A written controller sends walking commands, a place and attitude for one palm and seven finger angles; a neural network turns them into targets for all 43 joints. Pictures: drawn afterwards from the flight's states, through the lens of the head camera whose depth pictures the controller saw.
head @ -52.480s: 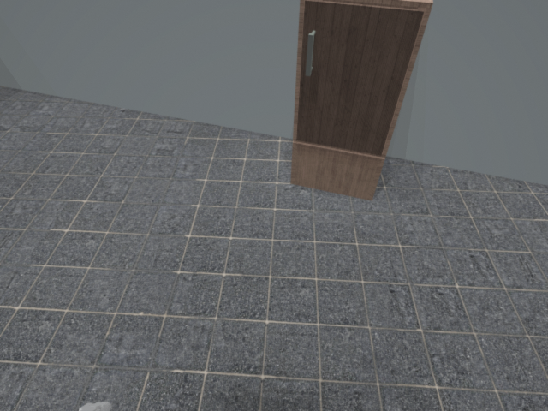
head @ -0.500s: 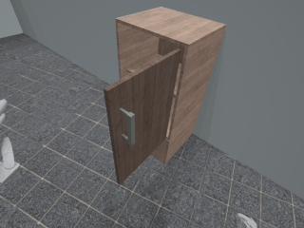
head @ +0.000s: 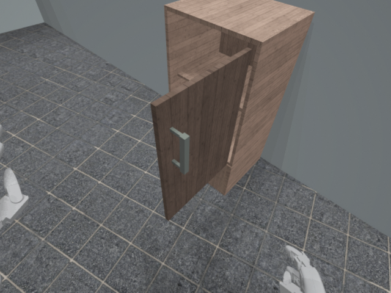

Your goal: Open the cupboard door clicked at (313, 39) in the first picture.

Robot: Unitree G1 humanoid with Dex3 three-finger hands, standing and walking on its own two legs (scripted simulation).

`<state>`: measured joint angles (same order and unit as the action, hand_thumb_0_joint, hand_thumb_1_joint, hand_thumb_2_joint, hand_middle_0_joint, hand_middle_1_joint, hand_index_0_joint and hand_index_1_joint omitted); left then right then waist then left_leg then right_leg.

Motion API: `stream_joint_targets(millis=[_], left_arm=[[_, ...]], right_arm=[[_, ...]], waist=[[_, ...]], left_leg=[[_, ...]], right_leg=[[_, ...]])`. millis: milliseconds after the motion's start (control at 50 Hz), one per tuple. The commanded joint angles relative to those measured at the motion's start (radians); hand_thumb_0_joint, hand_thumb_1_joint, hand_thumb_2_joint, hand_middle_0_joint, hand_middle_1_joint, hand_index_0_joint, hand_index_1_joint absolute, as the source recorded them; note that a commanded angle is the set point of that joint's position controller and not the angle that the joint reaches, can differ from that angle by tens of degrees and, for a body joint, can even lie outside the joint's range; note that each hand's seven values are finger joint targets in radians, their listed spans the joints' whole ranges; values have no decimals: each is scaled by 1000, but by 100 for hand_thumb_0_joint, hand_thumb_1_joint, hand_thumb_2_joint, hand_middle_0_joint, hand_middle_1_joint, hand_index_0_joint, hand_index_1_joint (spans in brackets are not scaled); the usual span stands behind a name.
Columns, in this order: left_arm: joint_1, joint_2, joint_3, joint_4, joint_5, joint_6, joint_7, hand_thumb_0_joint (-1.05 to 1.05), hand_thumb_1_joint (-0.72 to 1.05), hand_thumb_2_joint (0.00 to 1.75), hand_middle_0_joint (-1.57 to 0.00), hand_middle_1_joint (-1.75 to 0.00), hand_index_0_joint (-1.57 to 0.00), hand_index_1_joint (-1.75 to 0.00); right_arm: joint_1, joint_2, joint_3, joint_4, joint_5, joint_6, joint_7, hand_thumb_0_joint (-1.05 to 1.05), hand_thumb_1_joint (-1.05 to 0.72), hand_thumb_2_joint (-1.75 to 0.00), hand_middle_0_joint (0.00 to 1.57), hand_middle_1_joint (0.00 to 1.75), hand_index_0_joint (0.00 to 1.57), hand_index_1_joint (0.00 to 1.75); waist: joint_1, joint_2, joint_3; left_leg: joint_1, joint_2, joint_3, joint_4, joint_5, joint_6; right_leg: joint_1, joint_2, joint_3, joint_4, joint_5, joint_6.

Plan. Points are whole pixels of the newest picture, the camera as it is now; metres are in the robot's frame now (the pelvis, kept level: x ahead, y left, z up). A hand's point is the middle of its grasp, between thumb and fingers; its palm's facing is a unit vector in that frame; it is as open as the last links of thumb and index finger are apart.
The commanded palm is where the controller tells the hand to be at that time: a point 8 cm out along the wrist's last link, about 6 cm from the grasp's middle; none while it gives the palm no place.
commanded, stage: stop stepping back and stand still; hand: left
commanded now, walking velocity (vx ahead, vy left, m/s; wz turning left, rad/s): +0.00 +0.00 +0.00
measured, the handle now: (179, 151) +0.48 +0.09 -0.03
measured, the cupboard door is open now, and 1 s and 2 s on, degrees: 90 90 90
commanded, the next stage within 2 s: let the arm hang, fingers relaxed in 0.20 s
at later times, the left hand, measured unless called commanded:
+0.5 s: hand out of the picture +0.14 +0.22 -0.11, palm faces +0.07 -0.94 -0.33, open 7.4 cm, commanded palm none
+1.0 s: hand out of the picture -0.09 +0.15 -0.16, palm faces +0.09 -0.97 -0.21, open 7.3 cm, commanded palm none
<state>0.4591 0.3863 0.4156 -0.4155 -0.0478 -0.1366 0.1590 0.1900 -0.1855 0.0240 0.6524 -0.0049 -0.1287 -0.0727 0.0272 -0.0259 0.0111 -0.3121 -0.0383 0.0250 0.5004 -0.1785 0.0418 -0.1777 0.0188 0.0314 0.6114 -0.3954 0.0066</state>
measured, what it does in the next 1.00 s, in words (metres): stands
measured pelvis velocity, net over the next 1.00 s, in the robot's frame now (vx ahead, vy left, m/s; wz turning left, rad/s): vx -0.01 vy -0.01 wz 0.03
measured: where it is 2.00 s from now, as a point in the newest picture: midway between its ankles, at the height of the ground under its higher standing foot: outside the picture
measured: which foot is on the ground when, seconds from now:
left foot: down 0.00-1.00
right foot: down 0.00-1.00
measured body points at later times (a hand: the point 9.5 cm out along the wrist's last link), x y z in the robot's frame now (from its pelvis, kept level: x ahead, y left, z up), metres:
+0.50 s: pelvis -0.01 -0.01 +0.00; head -0.01 -0.02 +0.44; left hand +0.13 +0.27 -0.09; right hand +0.11 -0.27 -0.13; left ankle +0.06 +0.10 -0.73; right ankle -0.04 -0.11 -0.73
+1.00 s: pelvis -0.01 -0.01 +0.01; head +0.00 -0.02 +0.46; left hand -0.10 +0.21 -0.15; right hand -0.02 -0.21 -0.16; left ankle +0.06 +0.10 -0.73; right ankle -0.04 -0.11 -0.73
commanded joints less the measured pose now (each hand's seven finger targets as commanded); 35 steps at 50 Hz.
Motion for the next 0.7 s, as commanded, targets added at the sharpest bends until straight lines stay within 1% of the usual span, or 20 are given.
stream_joint_targets(millis=[0,40,60,80,100,140,180,220,260,280,300,320,340,380,400,420,480,520,580,680], left_arm=[[47,221,122,-353,16,-91,16,0,90,90,-20,-30,-20,-30],[105,212,138,-344,11,-97,15,0,90,90,-20,-30,-20,-30],[120,214,150,-319,6,-98,16,0,90,90,-20,-30,-20,-30],[144,205,152,-303,-2,-98,16,0,90,90,-20,-30,-20,-30],[163,218,163,-287,-10,-96,19,0,90,90,-20,-30,-20,-30],[135,195,139,-258,-16,-96,21,0,90,90,-20,-30,-20,-30],[102,199,131,-229,-11,-96,20,0,90,90,-20,-30,-20,-30],[65,207,118,-220,-5,-99,16,0,90,90,-20,-30,-20,-30],[36,198,91,-233,1,-101,10,0,90,90,-20,-30,-20,-30],[0,0,-296,535,82,46,-131,0,90,90,-20,-30,-20,-30],[11,-18,-289,582,80,112,-150,0,90,90,-20,-30,-20,-30],[-12,-35,-300,617,76,122,-153,0,90,90,-20,-30,-20,-30],[-54,-21,-301,667,78,122,-155,0,90,90,-20,-30,-20,-30],[-136,8,-309,783,80,119,-156,0,90,90,-20,-30,-20,-30],[-174,10,-318,849,78,121,-153,0,90,90,-20,-30,-20,-30],[-202,7,-328,917,74,127,-150,0,90,90,-20,-30,-20,-30],[-221,-14,-359,1114,65,140,-139,0,90,90,-20,-30,-20,-30],[-195,-26,-372,1229,60,142,-136,0,90,90,-20,-30,-20,-30],[-157,-67,-374,1359,57,134,-134,0,90,90,-20,-30,-20,-30],[-111,-106,-388,1481,52,133,-133,0,90,90,-20,-30,-20,-30]], right_arm=[[-66,-139,-50,-172,-1,-67,5,0,-90,-90,20,30,20,30],[-78,-126,-44,-192,-2,-51,5,0,-90,-90,20,30,20,30],[-75,-124,-47,-192,-4,-43,8,0,-90,-90,20,30,20,30],[-63,-126,-59,-193,0,-30,10,0,-90,-90,20,30,20,30],[-60,-130,-65,-190,2,-17,9,0,-90,-90,20,30,20,30],[-54,-127,-60,-181,8,-6,3,0,-90,-90,20,30,20,30],[-59,-135,-58,-175,7,-7,-10,0,-90,-90,20,30,20,30],[-63,-142,-57,-172,6,-16,-23,0,-90,-90,20,30,20,30],[-63,-148,-59,-172,10,-25,-25,0,-90,-90,20,30,20,30],[-111,-323,-107,61,13,-62,70,0,-90,-90,20,30,20,30],[-38,-264,-113,81,12,-11,68,0,-90,-90,20,30,20,30],[-11,-244,-100,81,3,16,64,0,-90,-90,20,30,20,30],[-14,-237,-87,79,-1,36,63,0,-90,-90,20,30,20,30],[-30,-243,-79,96,-10,61,61,0,-90,-90,20,30,20,30],[-39,-233,-77,110,-13,74,62,0,-90,-90,20,30,20,30],[-37,-228,-71,134,-18,88,62,0,-90,-90,20,30,20,30],[-42,-187,-48,199,-26,118,59,0,-90,-90,20,30,20,30],[-31,-162,-37,243,-23,126,56,0,-90,-90,20,30,20,30],[2,-125,-35,307,-20,130,44,0,-90,-90,20,30,20,30],[69,-94,-40,381,-14,140,33,0,-90,-90,20,30,20,30]], waist=[[-15,187,-99],[-29,165,-78],[-32,123,-65],[-39,32,-65],[-41,-6,-69],[-51,14,-70],[-46,68,-87],[-37,102,-100],[-33,110,-112],[-55,126,-42],[-36,66,-107],[-27,-9,-128],[-25,-68,-109],[-28,-186,-91],[-33,-184,-65],[-39,-143,-49],[-33,45,-12],[-26,125,1],[-29,181,2],[-37,150,28]], left_leg=[[10,219,-219,-250,-132,44],[-70,141,-131,-194,-190,-9],[-59,107,-103,-143,-194,-28],[-12,83,-87,-53,-132,-40],[20,77,-73,21,-68,-44],[76,83,-65,37,13,-43],[144,113,-84,-37,132,-30],[174,140,-111,-81,239,-16],[179,148,-119,-100,245,-9],[6,165,-172,37,401,16],[72,158,-122,35,441,8],[39,169,-158,41,327,25],[2,163,-181,29,267,37],[-1,130,-177,46,206,29],[15,116,-162,46,183,18],[27,108,-161,35,174,14],[38,115,-179,-59,136,10],[32,121,-190,-102,92,10],[64,110,-169,-118,36,0],[98,117,-166,-136,-25,-1]], right_leg=[[50,-7,-25,-116,56,-6],[100,-31,3,-240,118,-25],[54,-56,55,-291,83,-43],[-7,-94,125,-339,56,-67],[-50,-141,173,-367,77,-84],[-80,-147,145,-332,214,-82],[-73,-81,72,-272,296,-37],[-48,-42,29,-239,328,-7],[-25,-29,12,-234,312,2],[-68,-96,-34,-74,427,-27],[-54,-97,11,-102,384,-35],[-43,-93,8,-110,313,-45],[-33,-94,9,-119,291,-53],[-38,-117,38,-149,300,-76],[-68,-131,49,-166,284,-87],[-75,-136,51,-173,260,-94],[-43,-109,51,-199,171,-74],[-8,-98,45,-225,132,-64],[-4,-104,60,-275,127,-74],[-26,-97,40,-312,103,-77]])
